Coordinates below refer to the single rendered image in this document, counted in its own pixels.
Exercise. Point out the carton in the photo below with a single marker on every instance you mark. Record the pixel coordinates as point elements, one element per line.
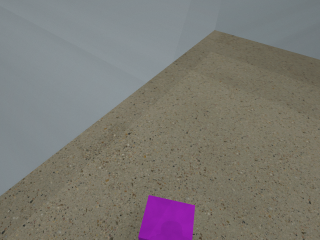
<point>166,219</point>

